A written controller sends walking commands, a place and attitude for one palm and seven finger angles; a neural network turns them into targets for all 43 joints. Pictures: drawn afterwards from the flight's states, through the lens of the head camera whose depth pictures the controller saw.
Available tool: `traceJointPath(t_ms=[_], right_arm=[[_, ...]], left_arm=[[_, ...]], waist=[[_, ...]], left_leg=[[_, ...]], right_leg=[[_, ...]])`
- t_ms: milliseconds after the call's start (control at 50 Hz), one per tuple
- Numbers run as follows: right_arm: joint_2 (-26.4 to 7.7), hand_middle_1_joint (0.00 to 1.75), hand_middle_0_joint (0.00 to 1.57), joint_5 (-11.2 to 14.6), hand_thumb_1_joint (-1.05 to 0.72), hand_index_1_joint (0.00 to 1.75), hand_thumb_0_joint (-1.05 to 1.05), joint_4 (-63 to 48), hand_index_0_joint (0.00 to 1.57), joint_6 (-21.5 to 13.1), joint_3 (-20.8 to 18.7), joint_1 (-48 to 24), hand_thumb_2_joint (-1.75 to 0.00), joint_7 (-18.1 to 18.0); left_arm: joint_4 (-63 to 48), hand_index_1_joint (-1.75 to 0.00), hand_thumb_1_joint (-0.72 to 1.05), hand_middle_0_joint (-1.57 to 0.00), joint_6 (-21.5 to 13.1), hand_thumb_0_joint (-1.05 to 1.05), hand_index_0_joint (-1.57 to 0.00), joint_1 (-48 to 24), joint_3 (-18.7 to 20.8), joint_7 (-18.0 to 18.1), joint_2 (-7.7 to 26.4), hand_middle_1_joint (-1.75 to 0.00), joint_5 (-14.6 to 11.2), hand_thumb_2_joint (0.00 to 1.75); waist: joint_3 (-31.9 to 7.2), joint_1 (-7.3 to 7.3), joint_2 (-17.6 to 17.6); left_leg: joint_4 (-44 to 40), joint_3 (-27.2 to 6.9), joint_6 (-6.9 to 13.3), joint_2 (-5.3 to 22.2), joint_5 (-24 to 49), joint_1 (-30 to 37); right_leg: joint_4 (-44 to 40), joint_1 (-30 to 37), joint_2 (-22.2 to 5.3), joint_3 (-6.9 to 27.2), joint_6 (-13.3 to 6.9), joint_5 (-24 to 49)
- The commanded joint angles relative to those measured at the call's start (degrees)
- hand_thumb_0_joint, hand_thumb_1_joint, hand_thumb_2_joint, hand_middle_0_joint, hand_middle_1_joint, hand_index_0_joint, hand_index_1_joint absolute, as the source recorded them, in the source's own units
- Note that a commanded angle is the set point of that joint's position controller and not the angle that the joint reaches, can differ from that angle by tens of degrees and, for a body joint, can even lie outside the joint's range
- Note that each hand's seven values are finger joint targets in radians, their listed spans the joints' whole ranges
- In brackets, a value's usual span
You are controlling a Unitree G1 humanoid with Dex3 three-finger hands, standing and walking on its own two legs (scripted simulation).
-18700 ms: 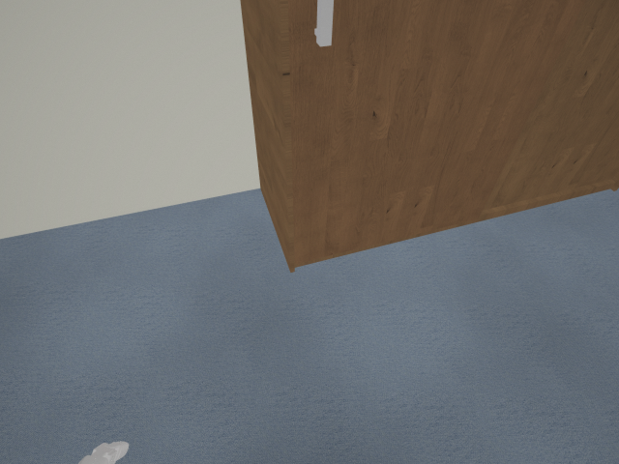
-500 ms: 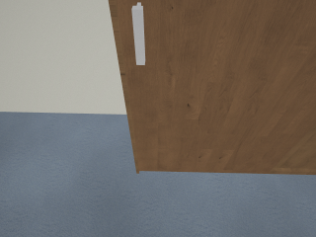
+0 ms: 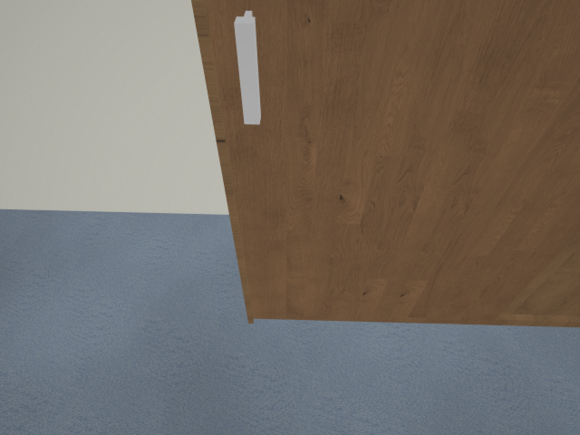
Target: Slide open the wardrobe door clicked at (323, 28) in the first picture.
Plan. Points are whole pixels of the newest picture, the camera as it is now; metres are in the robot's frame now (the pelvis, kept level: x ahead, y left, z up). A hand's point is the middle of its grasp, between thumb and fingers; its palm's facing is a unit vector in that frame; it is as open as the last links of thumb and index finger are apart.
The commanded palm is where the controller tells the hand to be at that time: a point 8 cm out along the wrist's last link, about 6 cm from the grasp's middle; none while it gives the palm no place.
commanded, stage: look again from close up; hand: left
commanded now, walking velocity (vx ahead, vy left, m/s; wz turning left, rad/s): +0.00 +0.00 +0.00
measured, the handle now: (250, 69) +0.61 +0.11 +0.22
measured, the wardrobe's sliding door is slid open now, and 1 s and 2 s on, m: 0.00 0.00 0.00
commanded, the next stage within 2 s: shuffle to correct the standing spot in 0.30 s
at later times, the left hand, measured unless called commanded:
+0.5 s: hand out of the picture -0.06 +0.15 -0.18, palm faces +0.08 -0.98 -0.16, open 7.4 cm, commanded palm none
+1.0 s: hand out of the picture +0.11 +0.19 -0.18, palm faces +0.03 -0.98 -0.18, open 7.3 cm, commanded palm none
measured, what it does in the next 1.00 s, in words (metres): lifts its right foot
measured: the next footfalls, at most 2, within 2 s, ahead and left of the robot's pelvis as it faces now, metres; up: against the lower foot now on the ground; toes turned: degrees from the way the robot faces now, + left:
right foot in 1.14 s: +0.25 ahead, -0.16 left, +0.00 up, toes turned -7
left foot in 1.52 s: +0.17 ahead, +0.07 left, +0.00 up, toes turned +6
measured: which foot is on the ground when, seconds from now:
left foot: down 0.00-1.00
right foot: down 0.00-0.76, up 0.78-1.00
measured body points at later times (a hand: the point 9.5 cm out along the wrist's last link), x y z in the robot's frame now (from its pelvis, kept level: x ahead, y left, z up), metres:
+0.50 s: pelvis -0.01 +0.00 +0.00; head +0.00 +0.00 +0.45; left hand -0.06 +0.20 -0.16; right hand -0.02 -0.21 -0.16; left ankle +0.01 +0.12 -0.74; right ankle -0.09 -0.07 -0.74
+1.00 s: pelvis +0.09 +0.01 +0.00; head +0.12 +0.03 +0.45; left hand +0.11 +0.24 -0.16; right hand -0.01 -0.17 -0.14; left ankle +0.01 +0.12 -0.74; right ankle +0.11 -0.13 -0.68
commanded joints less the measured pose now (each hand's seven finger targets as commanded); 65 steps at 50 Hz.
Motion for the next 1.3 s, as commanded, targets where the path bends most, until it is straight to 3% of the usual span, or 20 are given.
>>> traceJointPath(t_ms=[0, 380, 480, 560, 640, 680, 700, 720, 740, 760, 800, 900, 1020, 1080, 1100, 1120, 1140, 1160, 1220, 1280], right_arm=[[-4.0, 0.3, 0.2, 0.1, -0.9, 0.3, 0.0, -1.2, 0.2, -0.7, -0.6, 3.6, -0.9, 0.0], [-3.7, 0.3, 0.2, 0.2, -0.9, 0.3, 0.0, -1.1, 0.2, -0.5, -0.7, 3.7, -0.9, -0.1], [-2.9, 0.3, 0.2, -0.4, -0.9, 0.3, 0.0, -0.7, 0.2, 0.0, -0.9, 4.4, -0.9, 0.4], [-1.8, 0.3, 0.2, -0.7, -0.9, 0.3, 0.0, -2.4, 0.2, -0.2, -1.3, 2.3, -0.9, 0.8], [-0.9, 0.3, 0.2, -0.6, -0.9, 0.3, 0.0, -3.7, 0.2, -1.0, -1.7, 2.0, -0.9, 1.0], [-0.7, 0.3, 0.2, -0.6, -0.9, 0.3, 0.0, -2.0, 0.2, -1.7, -2.0, 8.1, -0.9, 0.8], [-3.4, 0.3, 0.2, -0.8, -0.9, 0.3, 0.0, 0.1, 0.2, -2.3, -2.6, 14.4, -0.9, 0.5], [-7.8, 0.3, 0.2, -1.2, -0.9, 0.3, 0.0, 2.3, 0.2, -2.5, -3.4, 21.0, -0.9, -0.1], [-8.1, 0.3, 0.2, -1.1, -0.9, 0.3, 0.0, 3.5, 0.2, -2.0, -3.1, 23.3, -0.9, -0.7], [-6.5, 0.3, 0.2, -1.0, -0.9, 0.3, 0.0, 3.4, 0.2, -2.0, -2.6, 22.2, -0.9, -0.9], [-4.6, 0.3, 0.2, -0.9, -0.9, 0.3, 0.0, 1.2, 0.2, -2.7, -2.3, 16.5, -0.9, -0.9], [-4.1, 0.3, 0.2, -0.7, -0.9, 0.3, 0.0, 0.1, 0.2, -3.6, -2.4, 13.0, -0.9, -0.6], [-6.0, 0.3, 0.2, -1.5, -0.9, 0.3, 0.0, -0.1, 0.2, -2.4, -3.8, 13.7, -0.9, -0.1], [-6.5, 0.3, 0.2, -1.2, -0.9, 0.3, 0.0, -0.3, 0.2, -1.9, -4.4, 12.6, -0.9, 0.3], [-5.8, 0.3, 0.2, -0.8, -0.9, 0.3, 0.0, -0.5, 0.2, -2.0, -4.3, 13.1, -0.9, 0.7], [-2.7, 0.3, 0.2, -0.3, -0.9, 0.3, 0.0, -1.2, 0.2, -2.0, -3.5, 14.6, -0.9, 1.3], [-1.0, 0.3, 0.2, 0.3, -0.9, 0.3, 0.0, -3.3, 0.2, -1.4, -3.1, 13.8, -0.9, 1.0], [-1.5, 0.3, 0.2, 0.2, -0.9, 0.3, 0.0, -3.6, 0.2, -0.9, -3.2, 11.1, -0.9, 0.6], [-0.2, 0.3, 0.2, 0.2, -0.9, 0.3, 0.0, -2.3, 0.2, 0.3, -2.9, 8.3, -0.9, 0.7], [1.4, 0.3, 0.2, 0.5, -0.9, 0.3, 0.0, -2.4, 0.2, 1.6, -3.0, 7.6, -0.9, 0.8]], left_arm=[[-0.3, -0.3, 0.9, -0.2, -0.2, 0.0, -0.2, 7.1, 1.0, 0.2, 5.5, -0.3, -0.2, 0.9], [-0.1, -0.3, 0.9, -0.2, -0.1, 0.0, -0.2, 7.4, 1.1, 0.2, 5.6, -0.3, -0.2, 0.9], [0.7, -0.3, 0.9, -0.2, 0.4, 0.0, -0.2, 8.1, 1.6, -0.5, 4.8, -0.3, -0.1, 0.9], [0.8, -0.3, 0.9, -0.2, 0.5, 0.0, -0.2, 9.6, 2.5, -1.0, 5.5, -0.3, 0.1, 0.9], [1.1, -0.3, 0.9, -0.2, -0.2, 0.0, -0.2, 10.6, 3.0, -1.1, 5.6, -0.3, 0.7, 0.9], [0.7, -0.3, 0.9, -0.2, -0.2, 0.0, -0.2, 9.0, 3.1, -1.2, 5.1, -0.3, 0.6, 0.9], [0.2, -0.3, 0.9, -0.2, -0.2, 0.0, -0.2, 8.0, 3.1, -1.5, 4.3, -0.3, 0.3, 0.9], [-1.1, -0.3, 0.9, -0.2, -0.6, 0.0, -0.2, 6.8, 2.7, -1.6, 2.9, -0.3, 0.1, 0.9], [-2.5, -0.3, 0.9, -0.2, -0.7, 0.0, -0.2, 2.7, 2.6, -1.5, 4.1, -0.3, 0.5, 0.9], [-2.8, -0.3, 0.9, -0.2, -0.3, 0.0, -0.2, 0.7, 3.2, -1.5, 4.6, -0.3, 0.9, 0.9], [-3.4, -0.3, 0.9, -0.2, 0.2, 0.0, -0.2, -0.6, 3.4, -2.3, 3.0, -0.3, 1.0, 0.9], [-5.0, -0.3, 0.9, -0.2, 1.1, 0.0, -0.2, -2.9, 3.7, -3.5, 1.1, -0.3, 0.9, 0.9], [-7.3, -0.3, 0.9, -0.2, 0.6, 0.0, -0.2, -11.2, 4.1, -3.8, 2.4, -0.3, 0.5, 0.9], [-5.0, -0.3, 0.9, -0.2, -0.4, 0.0, -0.2, -4.4, 4.8, -3.7, 5.3, -0.3, 0.6, 0.9], [-3.0, -0.3, 0.9, -0.2, -1.0, 0.0, -0.2, 1.1, 5.4, -3.4, 7.8, -0.3, 0.7, 0.9], [-1.5, -0.3, 0.9, -0.2, -1.7, 0.0, -0.2, 6.5, 6.6, -2.5, 13.1, -0.3, 1.0, 0.9], [-1.0, -0.3, 0.9, -0.2, -1.4, 0.0, -0.2, 9.3, 7.4, -2.1, 16.8, -0.3, 0.3, 0.9], [-1.7, -0.3, 0.9, -0.2, -1.0, 0.0, -0.2, 6.5, 6.4, -1.6, 14.6, -0.3, 0.0, 0.9], [-4.6, -0.3, 0.9, -0.2, -0.9, 0.0, -0.2, -6.7, 4.4, -1.0, 9.7, -0.3, 0.6, 0.9], [-5.7, -0.3, 0.9, -0.2, 0.1, 0.0, -0.2, -7.9, 4.7, -0.3, 10.5, -0.3, 1.2, 0.9]], waist=[[5.1, -0.26, -0.9], [5.4, -0.13, -0.9], [7.7, -0.23, -2.2], [12.6, 0.47, -5.7], [12.9, 0.04, -4.1], [9.8, -2.96, 0.5], [6.5, -4.85, 8.2], [2.9, -6.17, 19.0], [5.4, -6.93, 16.9], [8.3, -5.94, 10.9], [10.1, -3.27, 0.4], [7.2, -1.44, 7.9], [7.3, -3.47, 9.5], [2.9, 0.13, 5.1], [-1.5, 2.51, 1.2], [-7.6, 4.59, -11.0], [-12.0, 4.72, -19.6], [-7.9, 4.6, -12.3], [1.8, -0.25, -7.2], [1.5, -0.74, -4.3]], left_leg=[[-1.2, -4.2, 2.1, 5.2, 13.0, 2.3], [-0.6, -4.1, 1.9, 5.2, 11.6, 1.5], [1.5, -2.9, 1.7, 4.4, -1.6, -2.2], [9.9, 0.8, 0.9, 2.9, -7.2, -10.5], [12.8, 2.2, 0.9, 4.0, -10.5, -12.7], [4.7, 2.8, 2.0, 3.9, -4.1, -2.2], [0.0, -5.6, 5.0, 8.4, 5.0, 6.4], [-4.1, -21.3, 10.9, 18.9, 17.3, 16.1], [-7.4, -26.0, 14.4, 23.9, 24.3, 15.6], [-8.0, -24.6, 15.2, 24.7, 26.0, 11.5], [-9.7, -19.2, 13.5, 23.5, 21.2, 4.0], [-11.6, -8.3, 9.6, 15.2, 17.4, 2.2], [-7.9, -5.2, 7.7, 14.5, 18.0, 2.9], [1.6, -3.2, 4.9, 12.5, 18.9, -0.5], [8.5, -1.0, 2.9, 10.3, 16.4, -3.8], [22.7, 4.0, 0.2, 5.7, 0.1, -14.6], [38.0, 2.8, -0.4, 2.0, -24.3, -17.6], [42.6, -1.6, -0.1, 3.9, -23.7, -18.0], [36.1, -2.5, -0.9, 7.2, -17.4, -10.4], [25.6, 0.7, -1.9, 4.2, -15.1, -7.4]], right_leg=[[-4.2, -6.9, -8.7, 5.2, 2.2, 22.3], [-4.7, -7.2, -8.6, 5.3, 2.9, 20.9], [-6.7, -9.1, -8.4, 6.9, 0.5, -3.1], [-10.4, -9.9, -12.6, 12.9, -3.4, -11.1], [-6.6, -8.0, -14.8, 12.7, -6.1, 3.5], [3.2, -10.8, -11.2, 6.5, -4.1, 12.7], [16.3, -15.4, -6.0, 1.7, -1.5, 14.3], [30.5, -26.5, -1.2, -3.3, 1.1, -1.3], [41.5, -32.9, -1.3, -0.4, 0.9, -13.2], [46.4, -35.0, -3.9, 2.8, 0.9, -11.4], [46.4, -33.8, -6.8, 3.7, 1.8, -6.4], [37.9, -31.8, -7.9, 0.3, 4.3, 2.9], [18.8, -25.4, -6.2, -4.5, 4.3, 4.1], [7.8, -10.0, -3.3, -6.6, 3.7, 10.6], [5.5, 0.2, -5.0, -4.3, 3.1, 13.5], [3.0, 12.7, -17.7, 8.2, -0.8, 16.1], [-1.7, 12.8, -28.0, 19.6, -5.4, 22.0], [-2.7, 6.5, -27.3, 17.7, -6.7, 25.0], [-3.1, -13.8, -23.0, 7.3, -4.8, 33.8], [-0.5, -15.4, -21.0, 2.8, -5.8, 40.0]])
